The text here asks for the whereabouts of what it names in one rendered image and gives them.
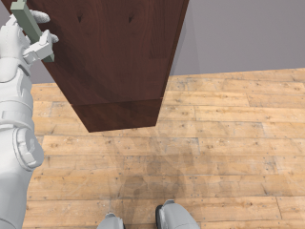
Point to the robot left upper arm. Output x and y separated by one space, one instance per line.
20 154

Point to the robot right shin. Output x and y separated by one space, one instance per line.
169 201

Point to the left robot forearm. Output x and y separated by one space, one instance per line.
16 101

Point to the handle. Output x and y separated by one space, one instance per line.
24 17

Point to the robot left shin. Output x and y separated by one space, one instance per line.
110 215

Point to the left robot hand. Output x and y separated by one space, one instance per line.
14 44

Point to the robot shin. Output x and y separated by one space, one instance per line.
110 215
169 201

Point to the cupboard door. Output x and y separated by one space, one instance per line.
110 50

